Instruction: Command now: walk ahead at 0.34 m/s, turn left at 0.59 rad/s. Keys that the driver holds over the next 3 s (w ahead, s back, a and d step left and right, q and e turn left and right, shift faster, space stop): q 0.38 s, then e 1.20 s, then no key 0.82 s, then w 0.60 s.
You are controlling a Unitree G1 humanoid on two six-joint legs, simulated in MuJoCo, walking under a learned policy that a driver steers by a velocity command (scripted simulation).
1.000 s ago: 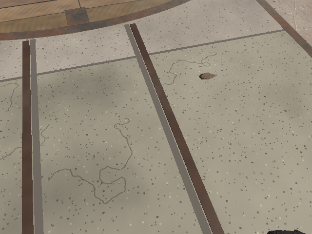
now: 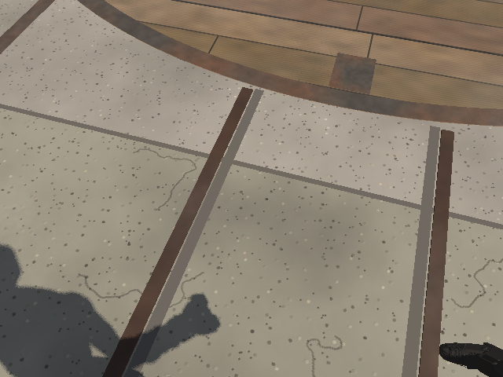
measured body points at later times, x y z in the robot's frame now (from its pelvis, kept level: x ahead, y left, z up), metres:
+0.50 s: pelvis +0.16 +0.00 +0.00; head +0.19 +0.00 +0.45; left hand +0.25 +0.30 -0.09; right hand +0.39 -0.24 -0.08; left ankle +0.15 +0.10 -0.72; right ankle +0.25 -0.12 -0.73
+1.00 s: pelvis +0.19 -0.02 +0.01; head +0.23 -0.01 +0.46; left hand +0.35 +0.28 -0.08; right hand +0.32 -0.30 -0.09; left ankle +0.15 +0.10 -0.72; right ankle +0.20 -0.13 -0.67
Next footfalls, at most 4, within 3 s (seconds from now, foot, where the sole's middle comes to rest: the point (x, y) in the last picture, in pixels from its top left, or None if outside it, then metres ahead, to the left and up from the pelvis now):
0.02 left None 0.19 0.10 -0.76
0.50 right None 0.29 -0.11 -0.76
1.14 right None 0.25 -0.16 -0.76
1.60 left None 0.29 0.05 -0.76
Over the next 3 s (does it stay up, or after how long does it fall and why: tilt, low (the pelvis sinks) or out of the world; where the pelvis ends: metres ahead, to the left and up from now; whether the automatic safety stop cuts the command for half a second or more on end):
stays up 0.37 -0.10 0.02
